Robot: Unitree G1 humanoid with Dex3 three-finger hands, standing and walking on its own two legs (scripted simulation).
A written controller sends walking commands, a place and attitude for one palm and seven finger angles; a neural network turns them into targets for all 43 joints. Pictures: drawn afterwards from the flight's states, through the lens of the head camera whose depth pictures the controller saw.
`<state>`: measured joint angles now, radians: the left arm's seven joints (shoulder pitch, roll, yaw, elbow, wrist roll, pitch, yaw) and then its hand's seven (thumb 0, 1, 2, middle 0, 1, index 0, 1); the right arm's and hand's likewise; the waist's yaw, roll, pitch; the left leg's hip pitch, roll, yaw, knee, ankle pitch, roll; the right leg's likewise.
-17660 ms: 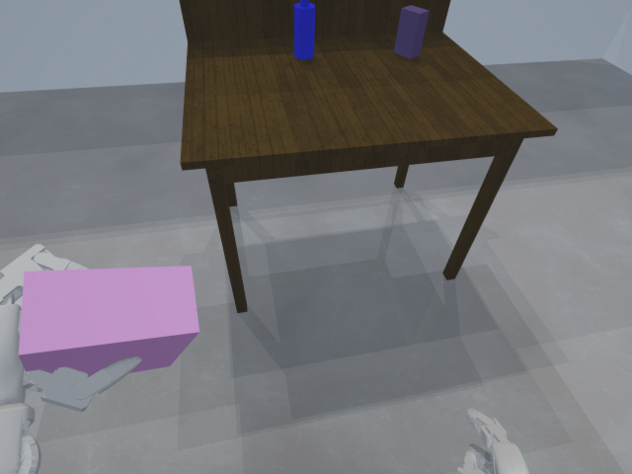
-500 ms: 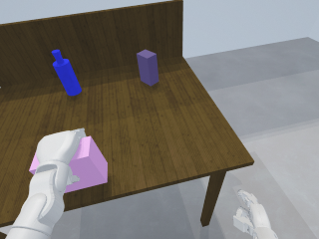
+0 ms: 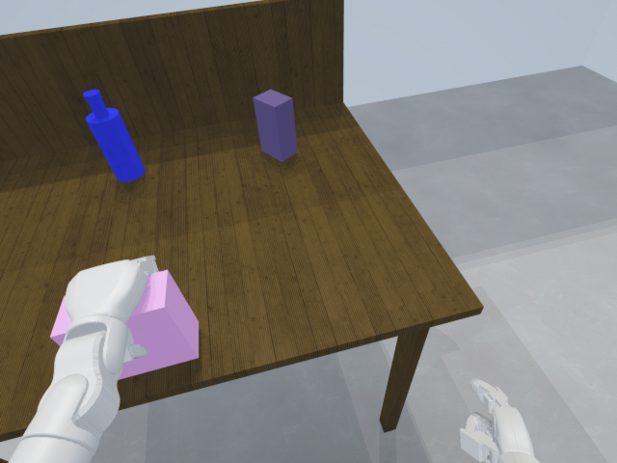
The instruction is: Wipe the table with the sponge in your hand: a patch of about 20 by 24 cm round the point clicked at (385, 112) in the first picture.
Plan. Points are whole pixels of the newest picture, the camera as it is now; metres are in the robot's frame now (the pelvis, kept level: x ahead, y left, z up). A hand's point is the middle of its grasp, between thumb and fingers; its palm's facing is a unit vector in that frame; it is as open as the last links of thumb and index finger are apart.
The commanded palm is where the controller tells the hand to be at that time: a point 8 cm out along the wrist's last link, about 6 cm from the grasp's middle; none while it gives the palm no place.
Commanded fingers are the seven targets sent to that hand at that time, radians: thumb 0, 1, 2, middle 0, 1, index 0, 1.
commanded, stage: lower the sponge onto the table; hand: left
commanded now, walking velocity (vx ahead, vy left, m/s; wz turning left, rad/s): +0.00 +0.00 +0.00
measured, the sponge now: (141, 336) +0.26 +0.29 +0.01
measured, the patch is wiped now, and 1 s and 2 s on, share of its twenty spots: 0.00 0.20 0.45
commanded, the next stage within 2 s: wipe forward along the first lane in 0.24 s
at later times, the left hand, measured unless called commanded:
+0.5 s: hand (126, 311) +0.27 +0.30 +0.05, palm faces -0.05 -0.05 -1.00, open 10.1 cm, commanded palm +0.26 +0.29 +0.10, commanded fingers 0.00 0.10 1.30 -1.20 -1.60 -1.20 -1.60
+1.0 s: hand (139, 278) +0.33 +0.31 +0.05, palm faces -0.08 -0.01 -1.00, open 10.1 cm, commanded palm +0.32 +0.30 +0.08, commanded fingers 0.00 0.10 1.30 -1.20 -1.60 -1.20 -1.60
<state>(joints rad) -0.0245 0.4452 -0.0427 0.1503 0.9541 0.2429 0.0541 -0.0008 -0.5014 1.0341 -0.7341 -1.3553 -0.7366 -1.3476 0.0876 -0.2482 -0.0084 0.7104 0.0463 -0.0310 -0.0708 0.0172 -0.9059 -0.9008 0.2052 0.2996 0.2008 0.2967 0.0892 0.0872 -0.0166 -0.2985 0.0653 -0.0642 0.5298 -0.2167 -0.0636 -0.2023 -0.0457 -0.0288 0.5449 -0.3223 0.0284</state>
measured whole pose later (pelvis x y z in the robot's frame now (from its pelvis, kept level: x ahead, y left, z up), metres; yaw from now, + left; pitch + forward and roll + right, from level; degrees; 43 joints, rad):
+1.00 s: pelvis +0.00 +0.00 -0.01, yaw +0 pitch +5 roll +0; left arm -0.28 0.47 -0.02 0.47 1.00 0.23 0.08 0.00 -0.51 1.04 -0.74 -1.35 -0.74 -1.35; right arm 0.17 -0.28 -0.03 0.72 0.07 0.04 -0.06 0.02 -0.91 -0.90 0.21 0.30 0.20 0.30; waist 0.05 0.08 -0.07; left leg -0.46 0.06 -0.07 0.62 -0.26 -0.06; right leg -0.36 -0.05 -0.02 0.63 -0.36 0.03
